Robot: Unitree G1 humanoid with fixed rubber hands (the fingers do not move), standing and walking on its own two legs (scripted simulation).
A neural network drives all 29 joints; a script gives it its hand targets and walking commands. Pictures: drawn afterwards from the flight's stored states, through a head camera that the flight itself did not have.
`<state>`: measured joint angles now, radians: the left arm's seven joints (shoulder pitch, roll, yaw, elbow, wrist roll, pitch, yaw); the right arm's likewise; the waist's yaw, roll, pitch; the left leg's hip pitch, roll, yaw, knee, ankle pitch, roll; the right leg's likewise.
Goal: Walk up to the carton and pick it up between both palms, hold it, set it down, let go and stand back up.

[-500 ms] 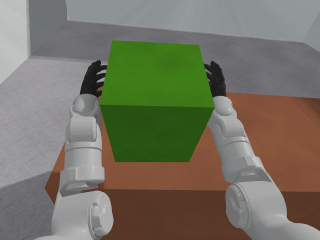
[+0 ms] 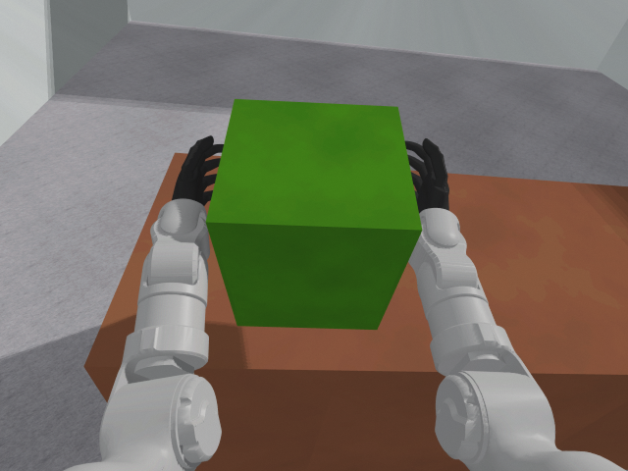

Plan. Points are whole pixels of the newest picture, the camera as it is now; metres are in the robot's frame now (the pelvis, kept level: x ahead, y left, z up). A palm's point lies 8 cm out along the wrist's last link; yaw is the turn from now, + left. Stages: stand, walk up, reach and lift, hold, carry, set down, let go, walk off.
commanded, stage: set down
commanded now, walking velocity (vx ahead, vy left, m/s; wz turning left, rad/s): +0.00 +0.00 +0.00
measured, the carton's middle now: (311, 224) +0.41 -0.01 +0.12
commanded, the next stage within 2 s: none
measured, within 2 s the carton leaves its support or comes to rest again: neither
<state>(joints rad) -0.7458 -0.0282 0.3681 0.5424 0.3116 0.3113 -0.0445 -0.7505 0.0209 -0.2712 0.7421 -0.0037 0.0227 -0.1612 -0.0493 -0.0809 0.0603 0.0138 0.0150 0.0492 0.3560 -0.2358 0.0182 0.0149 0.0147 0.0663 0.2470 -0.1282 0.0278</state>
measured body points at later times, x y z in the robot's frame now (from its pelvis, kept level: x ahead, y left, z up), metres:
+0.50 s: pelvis +0.00 +0.00 +0.00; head -0.01 +0.04 +0.45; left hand +0.42 +0.15 +0.11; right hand +0.39 -0.16 +0.14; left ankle -0.01 +0.10 -0.75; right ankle +0.02 -0.14 -0.75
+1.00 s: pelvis +0.02 +0.00 +0.00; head +0.04 +0.04 +0.45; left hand +0.45 +0.14 +0.10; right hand +0.41 -0.16 +0.11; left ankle -0.01 +0.10 -0.75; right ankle +0.02 -0.14 -0.75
